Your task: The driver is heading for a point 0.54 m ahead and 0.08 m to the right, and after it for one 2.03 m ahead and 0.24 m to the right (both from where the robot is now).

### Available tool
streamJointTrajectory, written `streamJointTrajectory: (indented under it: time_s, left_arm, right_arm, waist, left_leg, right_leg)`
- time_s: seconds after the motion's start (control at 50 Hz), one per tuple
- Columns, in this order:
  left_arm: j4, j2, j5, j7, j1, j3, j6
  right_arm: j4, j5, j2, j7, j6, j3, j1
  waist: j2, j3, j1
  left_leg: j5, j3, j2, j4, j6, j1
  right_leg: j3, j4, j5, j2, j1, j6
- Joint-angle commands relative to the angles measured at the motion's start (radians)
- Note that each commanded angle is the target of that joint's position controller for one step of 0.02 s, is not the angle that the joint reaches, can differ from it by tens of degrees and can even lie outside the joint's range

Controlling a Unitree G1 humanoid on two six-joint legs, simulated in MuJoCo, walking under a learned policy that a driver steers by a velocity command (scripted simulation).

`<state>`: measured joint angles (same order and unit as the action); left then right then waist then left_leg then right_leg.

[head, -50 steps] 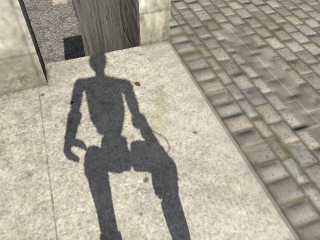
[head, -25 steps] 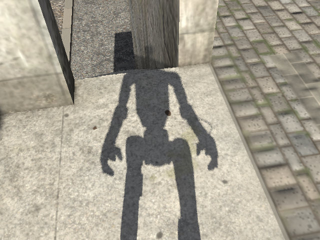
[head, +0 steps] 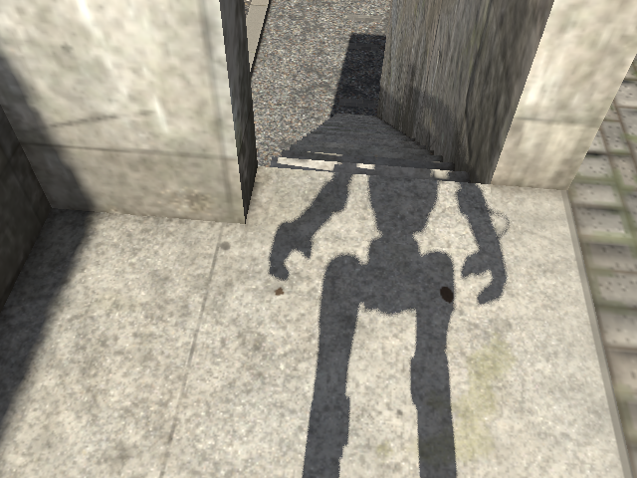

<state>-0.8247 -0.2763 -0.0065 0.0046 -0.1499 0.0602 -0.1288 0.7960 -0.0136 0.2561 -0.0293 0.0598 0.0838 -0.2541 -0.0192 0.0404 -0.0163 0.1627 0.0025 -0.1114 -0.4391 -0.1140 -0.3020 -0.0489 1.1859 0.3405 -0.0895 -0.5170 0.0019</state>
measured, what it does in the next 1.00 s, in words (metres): walks ahead: right foot, then left foot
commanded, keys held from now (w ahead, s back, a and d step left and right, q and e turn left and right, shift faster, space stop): w+q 0.02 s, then w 0.10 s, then w+e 0.58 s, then w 0.14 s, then no key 0.16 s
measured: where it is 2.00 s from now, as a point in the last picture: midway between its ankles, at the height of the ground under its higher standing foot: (367, 351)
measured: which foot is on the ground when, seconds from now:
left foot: down 0.00-0.38, up 0.40-0.84, down 0.86-1.00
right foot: up 0.00-0.34, down 0.36-0.86, up 0.88-1.00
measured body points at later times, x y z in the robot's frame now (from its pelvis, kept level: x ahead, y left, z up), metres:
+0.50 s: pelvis +0.30 -0.07 +0.00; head +0.32 -0.07 +0.45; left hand +0.43 +0.20 -0.11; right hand +0.39 -0.34 -0.12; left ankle +0.20 +0.07 -0.64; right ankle +0.35 -0.14 -0.74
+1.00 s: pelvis +0.56 -0.05 +0.00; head +0.58 -0.05 +0.45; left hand +0.71 +0.19 -0.12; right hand +0.64 -0.33 -0.09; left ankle +0.63 +0.04 -0.74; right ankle +0.44 -0.15 -0.64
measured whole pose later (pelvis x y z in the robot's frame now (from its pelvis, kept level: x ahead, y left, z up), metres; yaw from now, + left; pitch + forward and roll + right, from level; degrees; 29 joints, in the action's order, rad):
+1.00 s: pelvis +0.56 -0.05 +0.00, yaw -14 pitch +3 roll +1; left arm -0.78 -0.29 0.07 -0.02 -0.30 0.04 -0.08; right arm 0.72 0.04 0.25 -0.02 0.11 0.03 -0.20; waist -0.03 -0.01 0.01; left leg 0.14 0.00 -0.04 -0.42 -0.04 -0.33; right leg -0.07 1.19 0.48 0.04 -0.46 -0.03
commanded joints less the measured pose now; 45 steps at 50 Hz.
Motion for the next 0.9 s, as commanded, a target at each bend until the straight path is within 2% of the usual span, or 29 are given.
streamJointTrajectory:
  time_s: [0.02, 0.06, 0.14, 0.18, 0.24, 0.3, 0.32, 0.34, 0.36, 0.38, 0.4, 0.42, 0.44, 0.46, 0.48, 0.5, 0.54, 0.56, 0.6, 0.66, 0.68, 0.7, 0.76, 0.8, 0.82, 0.84, 0.86, 0.88, 0.9]
  left_arm:
    - [0.063, -0.082, 0.021, 0.006, -0.039, 0.026, 0.014]
    - [0.085, -0.066, 0.023, 0.009, 0.027, 0.019, 0.020]
    - [0.109, -0.033, 0.011, -0.008, 0.147, 0.001, 0.012]
    - [0.121, -0.043, -0.001, -0.018, 0.191, -0.002, 0.008]
    - [0.153, -0.066, -0.006, -0.036, 0.246, -0.001, 0.000]
    - [0.160, -0.081, -0.010, -0.057, 0.205, 0.001, -0.004]
    - [0.147, -0.098, -0.010, -0.058, 0.146, 0.009, -0.002]
    - [0.115, -0.124, -0.008, -0.056, 0.032, 0.025, 0.000]
    - [0.080, -0.164, -0.002, -0.052, -0.119, 0.042, 0.005]
    - [0.075, -0.251, 0.011, -0.046, -0.243, 0.062, 0.009]
    - [0.053, -0.225, -0.011, -0.051, -0.273, 0.059, 0.017]
    - [0.066, -0.165, -0.021, -0.047, -0.229, 0.042, 0.023]
    - [0.091, -0.136, -0.011, -0.041, -0.172, 0.034, 0.031]
    - [0.104, -0.126, -0.002, -0.041, -0.123, 0.029, 0.035]
    - [0.118, -0.106, 0.002, -0.039, -0.096, 0.021, 0.034]
    - [0.127, -0.111, 0.006, -0.037, -0.084, 0.020, 0.036]
    - [0.133, -0.122, -0.001, -0.031, -0.091, 0.025, 0.035]
    - [0.141, -0.136, 0.004, -0.023, -0.085, 0.027, 0.035]
    - [0.137, -0.160, -0.003, -0.010, -0.110, 0.036, 0.040]
    - [0.124, -0.168, -0.015, 0.003, -0.164, 0.040, 0.056]
    - [0.120, -0.167, -0.016, 0.006, -0.184, 0.040, 0.061]
    - [0.110, -0.177, -0.013, 0.005, -0.206, 0.043, 0.062]
    - [0.095, -0.158, -0.014, 0.006, -0.239, 0.037, 0.067]
    - [0.092, -0.159, -0.009, 0.005, -0.234, 0.038, 0.072]
    - [0.092, -0.152, -0.005, 0.001, -0.218, 0.034, 0.075]
    - [0.099, -0.129, -0.006, -0.004, -0.209, 0.027, 0.076]
    - [0.126, -0.099, 0.007, -0.006, -0.181, 0.012, 0.072]
    - [0.111, -0.040, -0.009, -0.007, -0.342, -0.007, 0.060]
    - [0.098, -0.105, -0.017, -0.007, -0.368, -0.003, 0.057]
  right_arm:
    - [-0.085, 0.000, 0.137, 0.018, 0.024, 0.028, 0.017]
    - [-0.078, -0.001, 0.151, 0.032, 0.023, 0.030, -0.018]
    - [-0.052, -0.003, 0.134, 0.040, 0.018, 0.020, -0.082]
    - [-0.037, 0.000, 0.142, 0.037, 0.022, 0.019, -0.109]
    - [-0.011, 0.005, 0.151, 0.037, 0.020, 0.018, -0.145]
    - [-0.003, 0.008, 0.170, 0.046, 0.010, 0.023, -0.126]
    - [-0.008, 0.010, 0.181, 0.048, 0.007, 0.024, -0.104]
    - [-0.014, 0.012, 0.183, 0.049, 0.002, 0.022, -0.078]
    - [-0.029, 0.017, 0.173, 0.052, 0.001, 0.014, -0.060]
    - [-0.060, 0.032, 0.109, 0.049, 0.014, -0.007, -0.133]
    - [-0.051, 0.023, 0.068, 0.037, 0.038, -0.025, -0.180]
    - [-0.072, 0.001, 0.145, 0.024, 0.061, -0.014, -0.108]
    - [-0.098, -0.014, 0.155, 0.017, 0.075, -0.014, -0.010]
    - [-0.109, 0.000, 0.144, 0.019, 0.081, -0.015, 0.033]
    - [-0.112, 0.023, 0.151, 0.025, 0.077, -0.006, 0.039]
    - [-0.119, 0.030, 0.140, 0.028, 0.069, -0.004, 0.025]
    - [-0.125, 0.033, 0.117, 0.035, 0.052, -0.007, 0.003]
    - [-0.134, 0.034, 0.125, 0.043, 0.047, -0.008, 0.017]
    - [-0.157, 0.035, 0.105, 0.051, 0.043, -0.016, 0.087]
    - [-0.184, 0.026, 0.076, 0.045, 0.049, -0.028, 0.195]
    - [-0.191, 0.020, 0.078, 0.041, 0.053, -0.029, 0.226]
    - [-0.200, 0.025, 0.089, 0.036, 0.052, -0.031, 0.258]
    - [-0.211, 0.018, 0.113, 0.020, 0.062, -0.027, 0.288]
    - [-0.212, 0.017, 0.136, 0.015, 0.071, -0.020, 0.268]
    - [-0.197, 0.015, 0.148, 0.017, 0.077, -0.011, 0.202]
    - [-0.172, 0.040, 0.163, 0.017, 0.079, -0.001, 0.110]
    - [-0.161, 0.062, 0.212, 0.022, 0.080, 0.011, -0.037]
    - [-0.120, 0.077, 0.285, 0.018, 0.067, 0.032, -0.140]
    - [-0.105, 0.039, 0.218, 0.008, 0.060, 0.019, -0.166]
  waist:
    - [0.024, -0.085, 0.045]
    - [0.046, -0.063, 0.022]
    - [0.098, -0.050, -0.043]
    - [0.112, -0.029, -0.070]
    - [0.104, 0.000, -0.088]
    - [0.114, -0.015, -0.051]
    - [0.126, -0.058, -0.018]
    - [0.116, -0.129, 0.045]
    - [0.080, -0.223, 0.115]
    - [-0.112, -0.356, 0.106]
    - [-0.289, -0.410, 0.089]
    - [-0.177, -0.296, 0.108]
    - [-0.078, -0.185, 0.105]
    - [0.018, -0.100, 0.071]
    - [0.041, -0.081, 0.042]
    - [0.013, -0.078, 0.017]
    - [-0.026, -0.082, -0.001]
    - [-0.040, -0.068, 0.000]
    - [-0.037, -0.056, 0.019]
    - [-0.054, -0.058, 0.065]
    - [-0.060, -0.059, 0.079]
    - [-0.051, -0.052, 0.088]
    - [-0.073, -0.056, 0.100]
    - [-0.100, -0.052, 0.085]
    - [-0.105, -0.072, 0.047]
    - [-0.081, -0.147, 0.002]
    - [-0.017, -0.270, -0.070]
    - [0.260, -0.398, -0.041]
    - [0.245, -0.386, -0.048]
  left_leg:
    - [-0.306, 0.303, 0.265, 0.220, -0.201, 0.094]
    - [-0.334, 0.247, 0.244, 0.228, -0.182, 0.082]
    - [-0.233, 0.176, 0.203, 0.219, -0.114, 0.094]
    - [-0.172, 0.192, 0.238, 0.221, -0.109, 0.137]
    - [-0.233, 0.218, 0.311, 0.179, -0.103, 0.304]
    - [-0.451, 0.185, 0.342, 0.104, -0.069, 0.401]
    - [-0.631, 0.156, 0.330, 0.045, -0.056, 0.399]
    - [-0.795, 0.109, 0.293, -0.083, -0.037, 0.378]
    - [-0.762, 0.068, 0.251, -0.284, -0.006, 0.268]
    - [-0.368, 0.013, 0.131, -0.653, 0.062, -0.056]
    - [0.351, 0.069, 0.008, -0.887, 0.106, -0.345]
    - [0.330, 0.149, 0.079, -0.950, 0.088, -0.472]
    - [0.253, 0.130, 0.122, -0.915, 0.078, -0.488]
    - [0.200, 0.111, 0.155, -0.825, 0.078, -0.461]
    - [0.162, 0.107, 0.184, -0.741, 0.085, -0.405]
    - [0.149, 0.101, 0.193, -0.697, 0.097, -0.359]
    - [0.138, 0.082, 0.197, -0.615, 0.125, -0.330]
    - [0.112, 0.067, 0.196, -0.570, 0.144, -0.325]
    - [0.005, 0.056, 0.182, -0.430, 0.170, -0.317]
    - [-0.162, 0.053, 0.140, -0.221, 0.181, -0.253]
    - [-0.192, 0.053, 0.127, -0.175, 0.182, -0.236]
    - [-0.209, 0.057, 0.115, -0.119, 0.184, -0.216]
    - [-0.203, 0.070, 0.112, -0.048, 0.165, -0.192]
    - [-0.127, 0.060, 0.112, -0.021, 0.129, -0.159]
    - [-0.108, 0.037, 0.102, 0.022, 0.100, -0.072]
    - [-0.182, 0.050, 0.127, 0.015, 0.053, 0.076]
    - [-0.342, 0.172, 0.269, -0.038, -0.024, 0.318]
    - [-0.474, 0.539, 0.500, -0.044, -0.225, 0.642]
    - [-0.415, 0.686, 0.555, 0.019, -0.257, 0.615]
  right_leg:
    - [-0.011, -0.123, -0.082, -0.034, -0.097, -0.035]
    - [0.009, -0.264, -0.198, -0.021, -0.122, -0.057]
    - [0.035, -0.555, -0.462, 0.023, -0.055, -0.042]
    - [0.040, -0.606, -0.508, 0.025, -0.060, -0.022]
    - [0.035, -0.646, -0.414, 0.026, -0.169, 0.027]
    - [0.053, -0.668, -0.281, 0.050, -0.146, 0.081]
    - [0.080, -0.666, -0.250, 0.084, -0.046, 0.101]
    - [0.111, -0.689, -0.275, 0.126, 0.119, 0.127]
    - [0.041, -0.680, -0.336, 0.086, 0.354, 0.170]
    - [-0.339, -0.693, -0.333, -0.133, 0.706, 0.302]
    - [-0.729, -0.849, -0.176, -0.258, 0.893, 0.415]
    - [-0.688, -0.883, -0.017, -0.232, 0.841, 0.359]
    - [-0.552, -0.896, -0.040, -0.193, 0.703, 0.318]
    - [-0.460, -0.918, -0.139, -0.153, 0.552, 0.296]
    - [-0.401, -0.936, -0.242, -0.121, 0.466, 0.282]
    - [-0.376, -0.953, -0.307, -0.099, 0.411, 0.284]
    - [-0.321, -0.969, -0.398, -0.075, 0.350, 0.295]
    - [-0.292, -0.977, -0.441, -0.063, 0.316, 0.293]
    - [-0.246, -0.979, -0.453, -0.032, 0.279, 0.272]
    - [-0.219, -0.951, -0.387, 0.012, 0.266, 0.226]
    - [-0.232, -0.940, -0.362, 0.011, 0.276, 0.219]
    - [-0.243, -0.921, -0.336, 0.013, 0.282, 0.209]
    - [-0.305, -0.861, -0.297, -0.031, 0.372, 0.199]
    - [-0.345, -0.812, -0.339, -0.057, 0.423, 0.188]
    - [-0.347, -0.762, -0.421, -0.043, 0.432, 0.177]
    - [-0.306, -0.648, -0.533, -0.002, 0.420, 0.152]
    - [-0.234, -0.391, -0.446, 0.057, 0.305, 0.107]
    - [-0.115, -0.014, 0.070, 0.218, -0.027, 0.022]
    - [-0.148, 0.142, 0.323, 0.196, -0.148, 0.000]
Keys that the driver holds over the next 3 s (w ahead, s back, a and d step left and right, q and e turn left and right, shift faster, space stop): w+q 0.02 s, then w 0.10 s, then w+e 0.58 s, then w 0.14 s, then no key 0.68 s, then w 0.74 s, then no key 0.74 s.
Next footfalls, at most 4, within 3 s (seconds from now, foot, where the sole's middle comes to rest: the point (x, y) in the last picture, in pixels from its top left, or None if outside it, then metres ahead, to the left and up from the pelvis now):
0.36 right None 0.39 -0.14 -0.77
0.86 left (307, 382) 0.67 0.03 -0.77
1.16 right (417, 386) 0.66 -0.21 -0.77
2.14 left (334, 257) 1.02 -0.04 -0.77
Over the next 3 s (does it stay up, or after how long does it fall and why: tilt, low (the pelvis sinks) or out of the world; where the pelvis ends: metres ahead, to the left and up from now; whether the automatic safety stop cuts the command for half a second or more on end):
stays up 1.07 -0.10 -0.01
